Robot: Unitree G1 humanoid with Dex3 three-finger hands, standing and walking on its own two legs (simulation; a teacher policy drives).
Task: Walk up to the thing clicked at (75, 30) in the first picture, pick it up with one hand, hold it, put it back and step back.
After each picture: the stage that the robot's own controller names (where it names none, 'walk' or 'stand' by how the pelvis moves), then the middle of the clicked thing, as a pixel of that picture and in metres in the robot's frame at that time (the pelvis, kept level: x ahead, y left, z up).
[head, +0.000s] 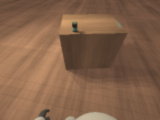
stand; (74, 27) +1.05 +0.25 +0.03
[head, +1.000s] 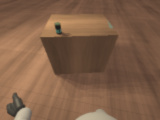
walk; (58, 28) +0.95 +0.29 +0.08
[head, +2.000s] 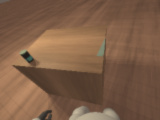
walk; (27, 56) +0.53 +0.62 +0.09
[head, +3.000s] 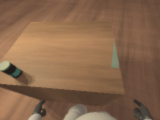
walk; (11, 70) +0.32 +0.50 +0.06
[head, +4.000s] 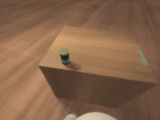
stand; (64, 57) +0.47 +0.24 +0.05
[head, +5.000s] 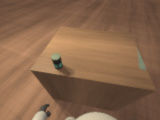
stand; (57, 61) +0.43 +0.27 +0.04
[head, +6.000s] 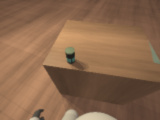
stand; (70, 55) +0.46 +0.18 +0.06
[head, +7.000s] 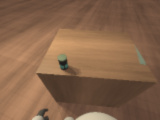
stand; (63, 62) +0.44 +0.22 +0.04
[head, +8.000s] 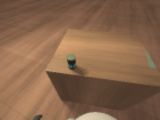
stand; (71, 62) +0.46 +0.16 +0.03
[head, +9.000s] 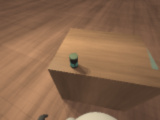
stand; (73, 60) +0.47 +0.15 +0.03
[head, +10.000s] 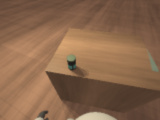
stand; (71, 62) +0.44 +0.16 +0.03
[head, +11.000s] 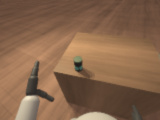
rise first; (78, 64) +0.45 +0.14 +0.04
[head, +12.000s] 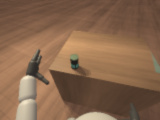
go down; (74, 62) +0.47 +0.15 +0.04
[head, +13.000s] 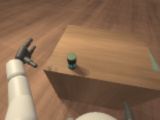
go down; (71, 61) +0.45 +0.14 +0.04
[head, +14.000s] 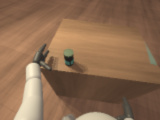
close in; (69, 57) +0.45 +0.14 +0.05
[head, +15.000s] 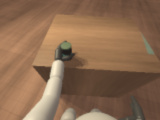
close; (67, 51) +0.48 +0.14 +0.09
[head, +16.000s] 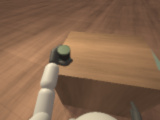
lift; (64, 56) +0.36 +0.17 +0.20
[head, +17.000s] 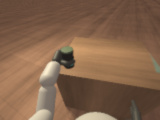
hold; (68, 57) +0.34 +0.15 +0.22
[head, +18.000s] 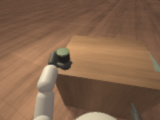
hold; (64, 59) +0.33 +0.17 +0.21
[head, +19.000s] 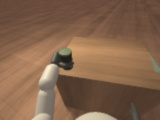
hold; (66, 59) +0.33 +0.16 +0.21
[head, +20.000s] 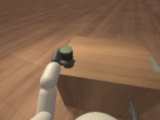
crouch; (67, 57) +0.34 +0.15 +0.22
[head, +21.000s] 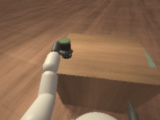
crouch; (65, 48) +0.42 +0.17 +0.22
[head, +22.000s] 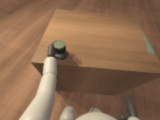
lower; (61, 50) +0.47 +0.17 +0.09
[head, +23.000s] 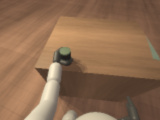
lower; (66, 56) +0.44 +0.16 +0.08
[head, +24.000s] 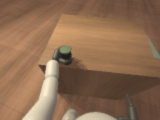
lower; (66, 55) +0.44 +0.15 +0.09
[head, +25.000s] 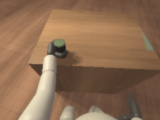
lower; (60, 49) +0.48 +0.16 +0.09
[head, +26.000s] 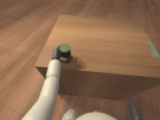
loosen; (65, 54) +0.45 +0.16 +0.09
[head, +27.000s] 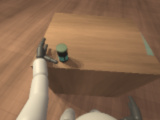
withdraw; (62, 53) +0.46 +0.16 +0.08
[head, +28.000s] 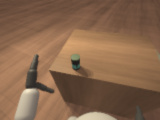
sink last; (75, 62) +0.44 +0.15 +0.06
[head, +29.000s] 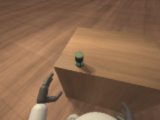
stand; (79, 59) +0.47 +0.14 +0.04
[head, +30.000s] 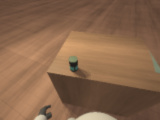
stand; (73, 64) +0.43 +0.17 +0.04
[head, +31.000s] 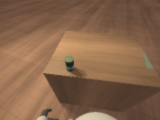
stand; (69, 64) +0.44 +0.19 +0.03
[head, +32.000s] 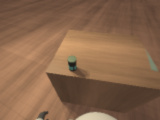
stand; (72, 63) +0.44 +0.16 +0.03
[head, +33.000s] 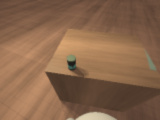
stand; (71, 63) +0.44 +0.16 +0.03
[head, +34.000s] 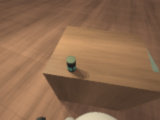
stand; (71, 64) +0.41 +0.16 +0.03
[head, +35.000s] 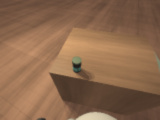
walk; (76, 64) +0.42 +0.13 +0.03
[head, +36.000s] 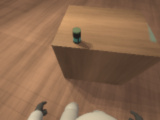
walk; (76, 36) +0.63 +0.17 +0.05
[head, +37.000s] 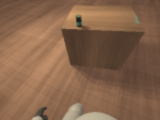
walk; (78, 21) +0.99 +0.22 +0.05
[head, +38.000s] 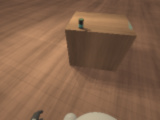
stand; (81, 23) +1.11 +0.17 +0.05
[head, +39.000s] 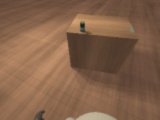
stand; (82, 26) +1.09 +0.14 +0.03
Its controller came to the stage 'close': yes
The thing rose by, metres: 0.22
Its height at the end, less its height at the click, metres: +0.00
